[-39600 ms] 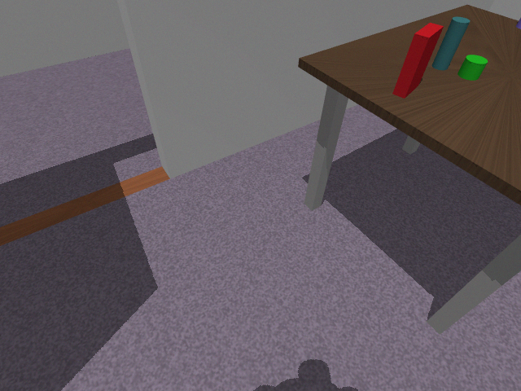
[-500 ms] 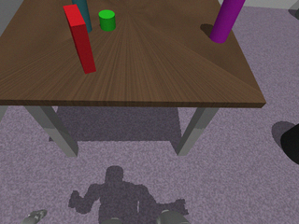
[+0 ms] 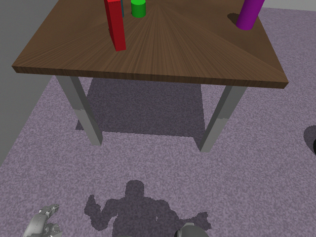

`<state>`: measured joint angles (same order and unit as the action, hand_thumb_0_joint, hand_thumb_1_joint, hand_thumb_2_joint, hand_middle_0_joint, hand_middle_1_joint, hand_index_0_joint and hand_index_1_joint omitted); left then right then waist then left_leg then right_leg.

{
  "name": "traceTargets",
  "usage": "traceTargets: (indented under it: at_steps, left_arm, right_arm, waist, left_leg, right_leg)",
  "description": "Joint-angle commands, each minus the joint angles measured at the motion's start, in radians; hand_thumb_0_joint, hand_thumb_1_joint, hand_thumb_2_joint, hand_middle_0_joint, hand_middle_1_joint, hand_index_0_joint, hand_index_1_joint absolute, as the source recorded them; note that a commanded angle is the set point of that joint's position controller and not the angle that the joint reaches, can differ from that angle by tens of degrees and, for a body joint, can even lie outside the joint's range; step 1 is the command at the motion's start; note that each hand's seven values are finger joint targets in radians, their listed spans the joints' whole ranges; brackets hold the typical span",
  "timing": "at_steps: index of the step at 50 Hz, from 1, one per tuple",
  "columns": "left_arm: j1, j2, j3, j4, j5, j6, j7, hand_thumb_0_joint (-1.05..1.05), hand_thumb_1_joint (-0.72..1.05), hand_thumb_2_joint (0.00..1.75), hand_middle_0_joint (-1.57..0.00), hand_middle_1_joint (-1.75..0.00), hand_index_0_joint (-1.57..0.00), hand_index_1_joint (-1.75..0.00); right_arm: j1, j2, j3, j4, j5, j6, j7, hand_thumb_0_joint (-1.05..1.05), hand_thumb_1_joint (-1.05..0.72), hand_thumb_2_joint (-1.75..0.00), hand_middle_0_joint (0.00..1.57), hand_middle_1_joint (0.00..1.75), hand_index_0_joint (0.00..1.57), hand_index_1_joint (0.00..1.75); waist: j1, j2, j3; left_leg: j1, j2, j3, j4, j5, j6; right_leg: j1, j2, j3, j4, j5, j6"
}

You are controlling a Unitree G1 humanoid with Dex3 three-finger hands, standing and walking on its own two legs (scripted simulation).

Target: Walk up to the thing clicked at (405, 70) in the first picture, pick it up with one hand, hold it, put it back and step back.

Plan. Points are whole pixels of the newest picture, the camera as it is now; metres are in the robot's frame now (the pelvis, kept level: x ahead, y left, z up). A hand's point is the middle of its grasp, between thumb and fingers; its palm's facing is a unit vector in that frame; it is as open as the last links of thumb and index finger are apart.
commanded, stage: step back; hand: left
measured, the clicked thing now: (114, 20) +0.78 +0.18 +0.09
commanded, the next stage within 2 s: none
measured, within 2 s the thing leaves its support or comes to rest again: neither
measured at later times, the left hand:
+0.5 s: hand out of the picture -0.10 +0.24 -0.13, palm faces -0.08 -0.91 -0.40, open 7.4 cm
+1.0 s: hand out of the picture -0.24 +0.23 -0.14, palm faces -0.05 -0.92 -0.38, open 7.4 cm
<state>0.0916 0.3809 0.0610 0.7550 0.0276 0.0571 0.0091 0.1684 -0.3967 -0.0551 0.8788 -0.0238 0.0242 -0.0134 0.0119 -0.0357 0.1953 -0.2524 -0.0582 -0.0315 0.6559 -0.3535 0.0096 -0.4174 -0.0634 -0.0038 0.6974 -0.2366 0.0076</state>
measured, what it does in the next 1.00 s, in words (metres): walks backwards: right foot, then left foot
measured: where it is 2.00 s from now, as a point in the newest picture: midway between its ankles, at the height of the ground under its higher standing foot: outside the picture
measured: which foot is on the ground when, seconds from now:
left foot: down 0.00-0.42, up 0.44-0.70, down 0.72-1.00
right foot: down 0.00-0.00, up 0.02-0.36, down 0.38-0.74, up 0.76-1.00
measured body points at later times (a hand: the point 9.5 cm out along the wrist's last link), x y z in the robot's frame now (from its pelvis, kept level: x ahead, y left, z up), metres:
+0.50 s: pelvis -0.17 -0.03 +0.01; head -0.13 -0.05 +0.45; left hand -0.10 +0.28 -0.10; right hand -0.07 -0.36 -0.11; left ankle -0.08 +0.11 -0.66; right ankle -0.18 -0.15 -0.72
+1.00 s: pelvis -0.34 -0.04 +0.00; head -0.31 -0.04 +0.45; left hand -0.24 +0.27 -0.11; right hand -0.24 -0.36 -0.10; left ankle -0.25 +0.09 -0.72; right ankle -0.39 -0.16 -0.71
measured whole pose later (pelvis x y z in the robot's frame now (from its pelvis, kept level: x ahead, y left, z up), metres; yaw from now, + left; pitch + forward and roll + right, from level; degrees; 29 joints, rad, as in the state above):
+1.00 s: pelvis -0.34 -0.04 +0.00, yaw -4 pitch -2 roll +0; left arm 0.17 0.39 0.07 0.88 0.02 0.05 -0.01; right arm 0.13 -0.38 -0.04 0.85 -0.05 0.03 0.00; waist 0.02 -0.01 0.12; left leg -0.40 0.05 0.01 0.64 -0.21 0.01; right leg -0.25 0.02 0.05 0.75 -0.51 -0.01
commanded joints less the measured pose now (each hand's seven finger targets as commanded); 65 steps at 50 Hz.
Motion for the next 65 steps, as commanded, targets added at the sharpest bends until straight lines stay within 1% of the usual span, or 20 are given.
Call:
traceTargets:
  at_steps: [1, 5, 12, 18, 19, 20, 21, 25, 32, 35, 37, 38, 41, 47, 50, 52, 53, 56, 61, 65]
  left_arm:
    - [-0.053, 0.215, 0.078, -0.085, -0.002, -0.010, 0.023, 0.00, 0.90, 0.90, -0.20, -0.30, -0.20, -0.30]
    - [0.100, 0.205, 0.084, -0.002, -0.021, -0.001, 0.018, 0.00, 0.90, 0.90, -0.20, -0.30, -0.20, -0.30]
    - [0.093, 0.182, 0.069, -0.012, -0.003, -0.007, 0.003, 0.00, 0.90, 0.90, -0.20, -0.30, -0.20, -0.30]
    - [0.289, 0.183, 0.077, 0.094, -0.003, -0.019, -0.012, 0.00, 0.90, 0.90, -0.20, -0.30, -0.20, -0.30]
    - [0.272, 0.223, 0.091, 0.094, 0.012, -0.020, -0.014, 0.00, 0.90, 0.90, -0.20, -0.30, -0.20, -0.30]
    - [0.247, 0.324, 0.118, 0.060, 0.020, -0.020, -0.015, 0.00, 0.90, 0.90, -0.20, -0.30, -0.20, -0.30]
    - [0.150, 0.406, 0.127, 0.019, 0.024, -0.018, -0.012, 0.00, 0.90, 0.90, -0.20, -0.30, -0.20, -0.30]
    - [-0.040, 0.248, 0.086, -0.029, 0.020, -0.034, 0.008, 0.00, 0.90, 0.90, -0.20, -0.30, -0.20, -0.30]
    - [0.073, 0.247, 0.080, -0.038, 0.011, -0.021, 0.027, 0.00, 0.90, 0.90, -0.20, -0.30, -0.20, -0.30]
    - [0.046, 0.228, 0.062, -0.049, -0.005, -0.001, 0.017, 0.00, 0.90, 0.90, -0.20, -0.30, -0.20, -0.30]
    - [0.002, 0.195, 0.047, -0.073, -0.021, -0.002, 0.016, 0.00, 0.90, 0.90, -0.20, -0.30, -0.20, -0.30]
    - [-0.053, 0.222, 0.070, -0.064, -0.008, 0.002, 0.023, 0.00, 0.90, 0.90, -0.20, -0.30, -0.20, -0.30]
    - [0.053, 0.202, 0.065, -0.001, -0.026, 0.012, 0.016, 0.00, 0.90, 0.90, -0.20, -0.30, -0.20, -0.30]
    - [0.070, 0.183, 0.057, 0.039, -0.004, -0.030, -0.015, 0.00, 0.90, 0.90, -0.20, -0.30, -0.20, -0.30]
    - [0.191, 0.189, 0.070, 0.143, 0.011, -0.062, -0.006, 0.00, 0.90, 0.90, -0.20, -0.30, -0.20, -0.30]
    - [0.136, 0.349, 0.106, 0.110, 0.028, -0.071, 0.001, 0.00, 0.90, 0.90, -0.20, -0.30, -0.20, -0.30]
    - [0.050, 0.378, 0.107, 0.088, 0.027, -0.073, -0.001, 0.00, 0.90, 0.90, -0.20, -0.30, -0.20, -0.30]
    - [0.015, 0.261, 0.079, 0.095, 0.018, -0.096, 0.006, 0.00, 0.90, 0.90, -0.20, -0.30, -0.20, -0.30]
    - [0.090, 0.277, 0.083, 0.119, 0.022, -0.102, -0.005, 0.00, 0.90, 0.90, -0.20, -0.30, -0.20, -0.30]
    - [0.064, 0.259, 0.061, 0.114, 0.011, -0.083, -0.014, 0.00, 0.90, 0.90, -0.20, -0.30, -0.20, -0.30]
  right_arm:
    - [0.033, -0.388, -0.100, -0.083, -0.018, -0.023, -0.001, 0.00, -0.90, -0.90, 0.20, 0.30, 0.20, 0.30]
    - [-0.101, -0.242, -0.057, -0.099, -0.013, -0.030, -0.018, 0.00, -0.90, -0.90, 0.20, 0.30, 0.20, 0.30]
    - [-0.002, -0.240, -0.071, -0.110, -0.005, -0.020, -0.023, 0.00, -0.90, -0.90, 0.20, 0.30, 0.20, 0.30]
    - [-0.082, -0.281, -0.070, -0.140, 0.000, 0.014, -0.010, 0.00, -0.90, -0.90, 0.20, 0.30, 0.20, 0.30]
    - [-0.067, -0.241, -0.059, -0.141, 0.005, 0.016, -0.008, 0.00, -0.90, -0.90, 0.20, 0.30, 0.20, 0.30]
    - [-0.103, -0.173, -0.044, -0.171, 0.016, 0.011, -0.012, 0.00, -0.90, -0.90, 0.20, 0.30, 0.20, 0.30]
    - [-0.129, -0.194, -0.061, -0.164, 0.011, 0.017, -0.029, 0.00, -0.90, -0.90, 0.20, 0.30, 0.20, 0.30]
    - [0.014, -0.191, -0.050, -0.090, 0.020, 0.003, -0.024, 0.00, -0.90, -0.90, 0.20, 0.30, 0.20, 0.30]
    - [0.028, -0.161, -0.036, -0.094, -0.002, -0.012, -0.020, 0.00, -0.90, -0.90, 0.20, 0.30, 0.20, 0.30]
    - [0.119, -0.176, -0.051, -0.042, -0.005, -0.019, -0.020, 0.00, -0.90, -0.90, 0.20, 0.30, 0.20, 0.30]
    - [0.038, -0.379, -0.088, -0.070, -0.003, -0.011, -0.009, 0.00, -0.90, -0.90, 0.20, 0.30, 0.20, 0.30]
    - [0.035, -0.385, -0.092, -0.080, -0.014, -0.017, -0.010, 0.00, -0.90, -0.90, 0.20, 0.30, 0.20, 0.30]
    - [-0.063, -0.273, -0.052, -0.089, -0.015, -0.020, -0.024, 0.00, -0.90, -0.90, 0.20, 0.30, 0.20, 0.30]
    - [-0.014, -0.255, -0.064, -0.075, -0.029, -0.014, -0.011, 0.00, -0.90, -0.90, 0.20, 0.30, 0.20, 0.30]
    - [-0.012, -0.238, -0.056, -0.062, -0.024, 0.007, -0.001, 0.00, -0.90, -0.90, 0.20, 0.30, 0.20, 0.30]
    - [-0.066, -0.144, -0.030, -0.095, -0.009, 0.001, -0.007, 0.00, -0.90, -0.90, 0.20, 0.30, 0.20, 0.30]
    - [-0.095, -0.214, -0.054, -0.080, -0.008, 0.000, -0.010, 0.00, -0.90, -0.90, 0.20, 0.30, 0.20, 0.30]
    - [-0.031, -0.182, -0.038, -0.022, 0.007, -0.021, 0.001, 0.00, -0.90, -0.90, 0.20, 0.30, 0.20, 0.30]
    - [-0.044, -0.182, -0.036, -0.007, -0.015, -0.037, 0.019, 0.00, -0.90, -0.90, 0.20, 0.30, 0.20, 0.30]
    - [0.038, -0.165, -0.047, 0.040, -0.011, -0.059, 0.021, 0.00, -0.90, -0.90, 0.20, 0.30, 0.20, 0.30]
  waist:
    - [-0.076, 0.258, -0.216]
    - [0.042, 0.159, -0.163]
    - [-0.038, 0.196, -0.246]
    - [0.036, 0.233, -0.314]
    - [0.023, 0.136, -0.257]
    - [0.053, -0.144, -0.186]
    - [0.080, -0.258, -0.116]
    - [-0.046, -0.101, -0.123]
    - [0.036, -0.168, -0.236]
    - [-0.002, -0.102, -0.275]
    - [-0.013, 0.275, -0.253]
    - [-0.055, 0.248, -0.224]
    - [0.037, 0.123, -0.210]
    - [-0.029, 0.232, -0.224]
    - [0.021, 0.161, -0.237]
    - [0.062, -0.170, -0.166]
    - [0.046, -0.128, -0.062]
    - [-0.003, -0.034, -0.076]
    - [0.052, -0.121, -0.091]
    - [-0.002, -0.099, -0.134]
  left_leg:
    - [-0.073, 0.489, -0.561, -0.368, 0.330, 0.299]
    - [-0.029, 0.314, -0.217, -0.278, 0.442, 0.192]
    - [0.206, 0.337, -0.193, -0.211, 0.480, 0.251]
    - [-0.004, 0.278, -0.135, -0.152, 0.243, 0.142]
    - [-0.160, 0.210, -0.110, -0.092, 0.079, 0.077]
    - [-0.352, 0.014, -0.050, 0.111, -0.157, 0.007]
    - [-0.264, -0.019, -0.080, 0.385, -0.265, -0.027]
    - [-0.212, -0.052, -0.115, 0.547, -0.095, -0.021]
    - [-0.186, 0.032, 0.002, 0.056, -0.152, -0.018]
    - [0.019, 0.040, 0.031, -0.279, 0.169, 0.006]
    - [0.004, 0.412, -0.436, -0.316, 0.362, 0.233]
    - [-0.105, 0.476, -0.533, -0.333, 0.400, 0.311]
    - [-0.070, 0.339, -0.235, -0.237, 0.508, 0.232]
    - [0.037, 0.290, -0.212, -0.276, -0.097, 0.192]
    - [-0.110, 0.225, -0.116, -0.135, -0.134, 0.124]
    - [-0.306, 0.043, -0.075, 0.140, -0.211, 0.002]
    - [-0.232, 0.068, -0.156, 0.256, -0.190, -0.021]
    - [-0.258, 0.025, -0.137, 0.240, -0.037, -0.009]
    - [-0.216, 0.054, -0.062, 0.076, -0.093, -0.028]
    - [0.046, 0.027, 0.036, -0.228, 0.003, 0.000]
  right_leg:
    - [-0.014, 0.155, 0.166, 0.408, -0.430, -0.017]
    - [-0.074, 0.176, 0.212, 0.613, -0.256, -0.021]
    - [-0.054, 0.122, 0.129, 0.314, -0.290, 0.043]
    - [0.288, 0.088, -0.018, -0.240, -0.087, -0.035]
    - [0.306, 0.038, 0.097, -0.263, -0.116, -0.063]
    - [0.223, -0.185, 0.434, -0.380, -0.238, -0.159]
    - [-0.075, -0.375, 0.604, -0.488, -0.287, -0.302]
    - [0.001, -0.157, 0.192, -0.301, 0.092, -0.183]
    - [0.360, -0.203, 0.195, -0.137, 0.445, -0.196]
    - [0.258, -0.155, 0.157, -0.024, 0.314, -0.126]
    - [-0.002, 0.096, -0.034, 0.229, -0.305, -0.026]
    - [0.027, 0.099, 0.108, 0.437, -0.415, -0.015]
    - [-0.017, 0.140, 0.186, 0.601, -0.300, -0.030]
    - [0.071, 0.080, 0.045, 0.035, -0.323, -0.009]
    - [0.338, 0.102, 0.018, -0.349, -0.141, -0.054]
    - [0.129, -0.262, 0.575, -0.484, -0.606, -0.201]
    - [-0.083, -0.330, 0.644, -0.513, -0.710, -0.260]
    - [0.110, -0.160, 0.334, -0.404, -0.295, -0.147]
    - [0.193, -0.183, 0.314, -0.416, -0.405, -0.177]
    - [0.133, -0.156, 0.203, -0.302, -0.198, -0.154]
